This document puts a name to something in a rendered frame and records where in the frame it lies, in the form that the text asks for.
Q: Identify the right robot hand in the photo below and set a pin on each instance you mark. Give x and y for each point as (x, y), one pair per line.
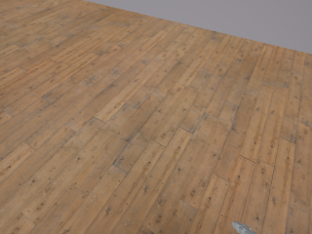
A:
(242, 228)

